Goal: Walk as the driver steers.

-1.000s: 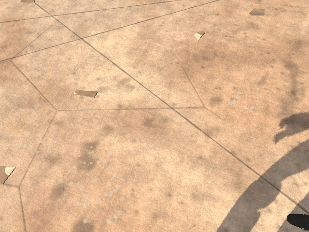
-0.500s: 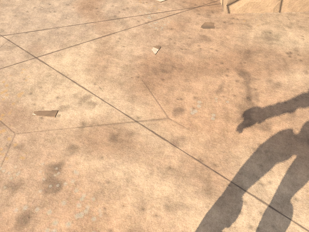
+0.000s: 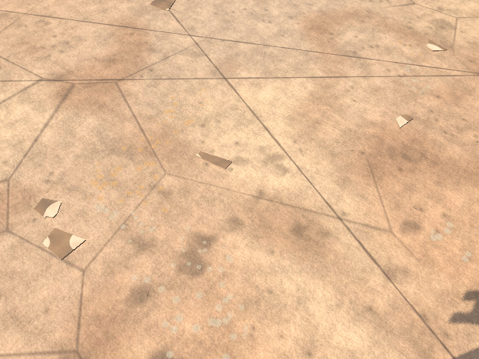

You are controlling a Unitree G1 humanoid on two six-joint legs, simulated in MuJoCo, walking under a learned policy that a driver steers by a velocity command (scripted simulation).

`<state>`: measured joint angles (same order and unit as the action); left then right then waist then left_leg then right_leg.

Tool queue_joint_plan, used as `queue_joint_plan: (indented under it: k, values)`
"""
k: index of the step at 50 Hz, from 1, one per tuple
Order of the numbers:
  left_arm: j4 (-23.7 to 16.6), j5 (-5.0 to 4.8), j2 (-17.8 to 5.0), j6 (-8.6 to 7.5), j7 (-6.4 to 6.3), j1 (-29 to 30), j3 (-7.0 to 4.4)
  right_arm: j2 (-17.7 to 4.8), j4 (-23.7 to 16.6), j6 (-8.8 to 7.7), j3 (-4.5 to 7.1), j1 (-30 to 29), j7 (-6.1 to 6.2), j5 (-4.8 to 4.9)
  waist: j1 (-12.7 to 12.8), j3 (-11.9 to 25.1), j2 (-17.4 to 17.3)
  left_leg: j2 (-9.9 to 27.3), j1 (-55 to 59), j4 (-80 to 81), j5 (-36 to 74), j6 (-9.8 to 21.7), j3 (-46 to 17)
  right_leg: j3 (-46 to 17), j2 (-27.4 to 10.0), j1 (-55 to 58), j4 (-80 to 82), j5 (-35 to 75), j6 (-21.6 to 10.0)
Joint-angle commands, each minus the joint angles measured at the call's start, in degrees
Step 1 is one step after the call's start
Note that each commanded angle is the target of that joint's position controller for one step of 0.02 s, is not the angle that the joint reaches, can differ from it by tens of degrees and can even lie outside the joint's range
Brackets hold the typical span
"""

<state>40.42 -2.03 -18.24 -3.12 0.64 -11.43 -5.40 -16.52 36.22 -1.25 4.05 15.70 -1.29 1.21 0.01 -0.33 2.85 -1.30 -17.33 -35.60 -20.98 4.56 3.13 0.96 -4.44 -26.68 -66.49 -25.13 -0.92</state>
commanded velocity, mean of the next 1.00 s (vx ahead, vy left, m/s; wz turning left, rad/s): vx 0.89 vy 0.00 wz -0.42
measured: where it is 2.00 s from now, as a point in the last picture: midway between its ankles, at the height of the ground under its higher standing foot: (327, 76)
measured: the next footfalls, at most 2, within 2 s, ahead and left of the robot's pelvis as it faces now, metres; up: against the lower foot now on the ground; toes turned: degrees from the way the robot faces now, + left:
right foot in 0.42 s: +0.41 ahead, -0.10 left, +0.00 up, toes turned -19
left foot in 0.86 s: +0.89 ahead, -0.16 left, +0.00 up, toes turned -30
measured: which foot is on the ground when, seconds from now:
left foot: down 0.00-0.44, up 0.46-0.84, down 0.86-1.00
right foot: up 0.00-0.40, down 0.42-0.88, up 0.90-1.00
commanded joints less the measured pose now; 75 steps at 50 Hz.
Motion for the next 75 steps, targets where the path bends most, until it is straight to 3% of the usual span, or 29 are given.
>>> queue_joint_plan:
  k: [1, 2, 3, 7, 14, 18, 20, 21, 22, 23, 24, 28, 33, 39, 42, 43, 44, 45, 46, 48, 52, 56, 61, 63, 64, 65, 66, 69, 75]
  values:
    - [-5.3, 0.81, -6.1, -2.92, 0.82, 5.2, -0.89, -7.0, -2.3, -2.78, 1.09, 1.9, 0.92, -1.03, -1.6, -2.6, -10.3, 17.5, 15.2, 26.0, -16.6, 8.4, -26.5, -4.6, -4.6, -25.1, -1.2, 11.3, -1.4]
    - [-4.1, 0.53, -5.6, -2.31, 1.03, 3.8, -0.76, -7.3, -2.2, -3.18, 1.01, 1.4, 1.14, -1.67, -1.2, -2.8, -10.6, 16.0, 14.0, 27.4, -13.4, 7.0, -22.3, -4.0, -4.3, -23.8, -1.2, 15.9, -0.8]
    - [-1.3, 6.99, -2.8, 0.85, 2.61, 1.5, 0.62, -8.5, -0.1, -2.8, 0.93, 3.9, 0.79, -4.03, -1.0, -2.1, -6.6, 12.8, 10.0, 29.8, -6.3, 3.2, -14.7, -1.0, -1.6, -18.1, -1.7, 18.4, 0.4]
    - [-1.2, 3.03, -3.1, 3.14, 3.79, 4.0, 0.23, -7.2, 2.5, -3.57, 0.5, 7.1, 0.29, -3.44, -2.0, -6.8, -7.7, 12.1, 10.1, 32.2, 1.0, -0.3, -3.4, -5.2, 3.1, -21.3, 3.3, 23.6, 1.1]
    - [-2.5, 4.09, -1.3, 2.48, 5.41, 11.6, 2.02, -5.0, 7.7, -4.8, -0.53, 10.8, 1.76, -3.22, -3.8, -10.8, -5.8, 14.0, 22.5, 34.5, 17.0, -1.3, 6.7, 3.3, 1.8, -24.6, 17.6, 26.1, -3.3]
    - [-3.8, 3.13, -1.3, 2.86, 4.3, 8.9, 3.04, -7.9, 10.3, -3.89, -0.66, 11.0, 3.37, -3.73, -0.2, -4.4, -10.0, 14.8, 29.9, 19.8, 80.6, -3.6, 12.5, 12.8, 8.8, -10.1, 24.4, 17.1, -9.1]
    - [0.0, 2.53, -5.0, 2.61, 3.45, -7.0, 1.54, -11.9, 9.7, -1.97, 0.39, 8.1, 4.29, -4.85, 8.1, 4.7, -12.3, 17.1, 29.3, -2.2, 94.4, -2.9, 12.0, 11.8, 12.5, 5.3, 24.2, 8.0, -12.2]
    - [3.4, 2.92, -8.3, 1.89, 2.66, -18.7, -0.17, -13.3, 8.6, -1.65, 0.74, 5.8, 3.89, -4.56, 13.6, 9.6, -10.1, 16.5, 19.5, -19.5, 85.6, -1.6, 10.8, 6.9, 13.4, 21.2, 28.5, 4.3, -14.3]
    - [4.6, 2.97, -11.8, 2.12, 1.37, -21.9, -1.74, -8.9, 7.9, -2.42, -0.41, 4.1, 2.65, -4.37, 13.3, 10.0, -1.9, 9.8, 2.9, -38.7, 41.5, -1.5, 10.2, -6.6, 5.4, 33.9, 32.7, -4.4, -16.8]
    - [3.5, 3.38, -16.1, 3.13, 1.21, -15.8, -2.83, -2.3, 2.1, -4.1, -2.09, 1.5, 1.22, -3.15, 6.5, 8.2, 11.8, -4.2, -25.7, -57.5, -4.3, -5.0, 2.5, -43.1, -7.1, 43.7, 45.0, -14.9, -26.7]
    - [2.7, 2.62, -14.9, 2.93, 1.3, -15.3, -2.91, -5.8, -0.5, -5.52, -2.2, -5.2, 1.21, -3.48, 8.9, 7.2, 1.1, -1.0, -33.1, -58.6, 0.1, -3.8, -8.8, -49.6, -8.6, 44.1, 50.6, -9.5, -26.0]
    - [3.7, 3.04, -7.6, 0.78, -0.57, -9.7, -0.51, -5.5, 0.0, -4.65, -3.35, -2.4, 0.81, -5.5, -1.4, -3.5, -8.0, 7.4, -23.6, -40.8, 2.6, -5.5, -8.6, -29.3, -1.1, 20.1, 54.5, 6.3, -19.3]
    - [3.4, 2.19, -8.4, -1.53, -0.24, -10.4, -0.32, -3.5, -5.6, -2.19, -4.91, -14.6, -0.62, -4.97, 0.5, -9.0, -3.5, 8.1, -18.3, -16.3, 13.9, -8.7, -2.0, -20.4, 5.6, 5.5, 59.4, 19.8, -16.9]
    - [7.3, 1.73, -10.3, -3.32, -0.35, -15.3, -0.31, -4.3, -5.0, -3.41, -4.54, -17.7, -0.57, -3.49, 5.1, -2.4, 0.2, 2.5, -8.2, 5.8, 30.6, -1.8, 2.0, -14.6, 1.6, 26.2, 56.5, 57.0, -10.7]
    - [7.7, 5.0, -13.8, -2.42, -1.31, -11.6, -1.14, -10.8, 1.8, -3.32, -1.22, 3.5, 1.04, -2.16, -6.7, 9.2, 4.3, -2.5, 8.2, 4.2, 16.2, 1.1, 2.7, -11.1, -1.3, 34.3, 32.0, 80.6, -7.5]
    - [7.3, 5.77, -12.4, -1.81, -1.57, -7.6, -0.84, -12.9, 5.7, -2.77, 0.0, 16.7, 2.08, -1.99, -14.3, 12.9, 2.6, 0.1, 20.7, 3.6, 12.5, 2.7, 1.4, -8.1, 0.7, 26.5, 14.4, 75.0, -6.7]
    - [5.2, 5.25, -5.3, -2.27, -1.44, -6.8, 1.01, -17.1, 7.9, -2.42, 1.32, 24.3, 2.8, -3.01, -14.8, 16.1, -10.3, 9.9, 32.8, 1.6, -1.5, 6.6, -14.6, -4.7, 8.0, 9.8, -13.3, 37.3, -5.0]
    - [2.9, 2.38, -0.7, -3.66, 0.29, -16.3, 2.62, -18.9, 8.6, -2.2, 1.96, 18.5, 1.46, -3.43, -3.9, 20.0, -29.9, 19.9, 41.7, 17.8, -6.3, 15.5, -55.0, -7.6, 16.4, -10.6, -23.9, -1.2, -2.7]
    - [3.3, 3.75, -4.3, -3.74, -0.34, -10.6, 3.15, -12.7, 6.4, -2.23, 1.63, 9.3, 0.4, -3.13, -4.1, 12.3, -14.6, 18.3, 36.3, 20.3, -11.6, 15.6, -53.1, -8.8, 9.0, -16.7, -22.5, 5.6, -4.4]
    - [0.7, 5.27, -5.8, -4.04, 0.08, -0.1, 3.6, -7.0, 7.9, -2.51, 0.5, 8.1, -0.24, -2.27, -3.4, 4.1, -0.1, 13.9, 20.5, 21.1, -4.5, 12.8, -39.3, -7.9, 4.2, -13.0, -12.9, 10.3, -3.8]
    - [-4.1, 7.2, -2.5, -1.66, 1.0, 3.7, 5.67, -7.4, 11.9, -3.76, 0.08, 11.2, 0.64, -1.69, 1.3, -4.0, -4.3, 8.3, 5.1, 25.1, 2.9, 13.0, -30.9, -6.2, 0.5, -12.1, 1.2, 5.6, 0.3]
    - [-9.2, 4.74, -1.2, -2.0, 2.31, 15.7, 7.57, -9.4, 10.5, -4.13, 1.48, 8.7, 0.58, -1.29, -1.0, -7.3, -5.8, 3.8, -7.9, 31.6, 10.2, 10.1, -23.9, -1.4, 1.3, 1.0, 26.4, 23.2, 3.0]
    - [-9.1, 4.19, -3.9, -2.31, 0.85, 15.1, 6.15, -11.2, 11.8, -3.83, 2.57, 12.9, 0.42, -0.45, -3.0, -1.6, -5.6, 5.2, 6.1, 21.5, 34.7, 5.4, -24.4, -1.0, 4.8, 10.2, 36.7, 27.1, 1.6]
    - [-5.6, 4.28, -7.0, -2.87, -0.6, 2.2, 4.2, -13.7, 11.9, -3.63, 3.16, 12.0, 0.45, -0.99, 3.6, 7.3, -4.4, 2.5, 6.7, 1.2, 46.1, 3.0, -21.9, -0.7, 6.0, 25.5, 37.5, 18.4, 0.2]
    - [-3.8, 5.0, -10.2, -3.2, -1.81, -8.7, 2.63, -12.0, 10.9, -4.16, 2.82, 10.0, 0.25, -1.09, 8.9, 13.1, -3.2, 0.1, -1.7, -14.1, 37.5, 2.3, -20.3, -7.0, -1.2, 38.6, 36.2, 9.0, -1.3]
    - [-2.6, 6.97, -14.3, -3.11, -2.84, -17.7, 1.07, -2.4, 8.7, -4.67, 0.6, 10.6, 0.74, -0.41, 9.6, 20.7, 8.3, -4.1, -15.3, -33.1, -1.2, 2.1, -14.8, -28.0, -18.7, 52.4, 39.7, -11.7, -4.0]
    - [-2.3, 6.07, -16.8, -2.2, -2.44, -14.0, 0.09, -2.5, 5.6, -4.0, -0.46, 13.7, 0.81, 0.83, 4.9, 25.2, 19.7, -3.9, -25.0, -44.3, -6.2, 1.9, -10.3, -53.7, -25.5, 52.3, 51.0, -21.6, -9.1]
    - [-1.8, 5.59, -3.9, -2.18, -1.67, -5.4, 2.25, -5.8, 6.6, -1.78, 0.28, 1.0, -0.25, -2.06, 4.2, 3.6, -0.2, 4.4, -27.7, -40.8, 5.1, 1.4, -7.8, -25.6, -15.8, 31.4, 51.9, -0.3, -6.6]
    - [4.8, 3.22, -1.0, -4.63, -0.61, -8.4, 2.89, -1.1, -1.6, 1.22, -1.76, -9.8, -3.23, -3.29, -0.7, -2.5, 2.8, 8.0, -30.4, -34.2, 11.3, 0.8, -4.9, -0.7, -11.3, 23.8, 56.2, 29.7, -3.1]
Velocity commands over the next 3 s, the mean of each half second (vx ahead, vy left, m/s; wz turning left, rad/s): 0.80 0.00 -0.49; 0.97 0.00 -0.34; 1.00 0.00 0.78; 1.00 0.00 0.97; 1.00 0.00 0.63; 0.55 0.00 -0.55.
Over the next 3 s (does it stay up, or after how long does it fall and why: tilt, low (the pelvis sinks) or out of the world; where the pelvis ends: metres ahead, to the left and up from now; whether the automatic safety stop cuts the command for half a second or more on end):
stays up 2.34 0.08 -0.02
